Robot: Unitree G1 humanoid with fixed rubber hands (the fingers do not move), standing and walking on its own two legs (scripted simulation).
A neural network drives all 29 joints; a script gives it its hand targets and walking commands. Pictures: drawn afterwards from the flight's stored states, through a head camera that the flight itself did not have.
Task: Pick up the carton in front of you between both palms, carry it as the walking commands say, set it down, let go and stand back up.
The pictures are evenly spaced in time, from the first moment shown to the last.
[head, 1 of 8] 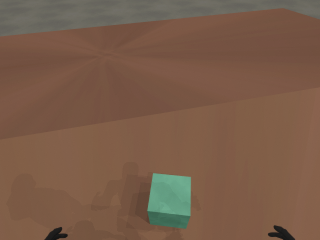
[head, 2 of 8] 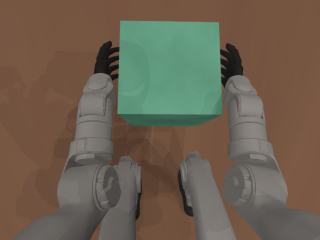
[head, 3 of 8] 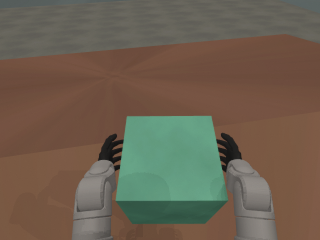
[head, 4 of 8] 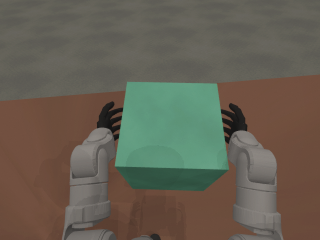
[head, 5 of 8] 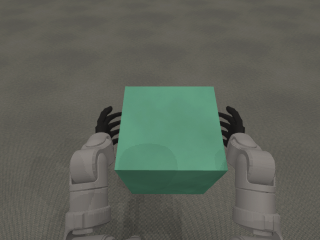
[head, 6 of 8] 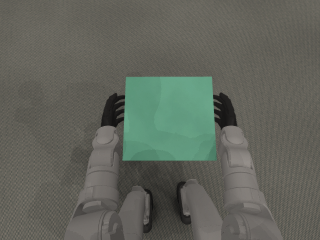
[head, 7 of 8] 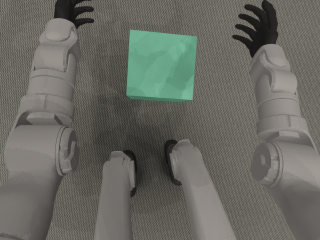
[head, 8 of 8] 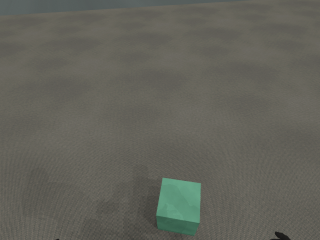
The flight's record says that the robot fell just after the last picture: no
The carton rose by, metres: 0.69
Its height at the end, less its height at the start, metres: -0.38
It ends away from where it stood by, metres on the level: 4.90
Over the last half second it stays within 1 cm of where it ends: yes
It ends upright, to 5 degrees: yes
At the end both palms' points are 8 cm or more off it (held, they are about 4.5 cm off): yes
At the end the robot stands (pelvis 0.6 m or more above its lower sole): yes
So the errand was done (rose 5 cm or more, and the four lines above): yes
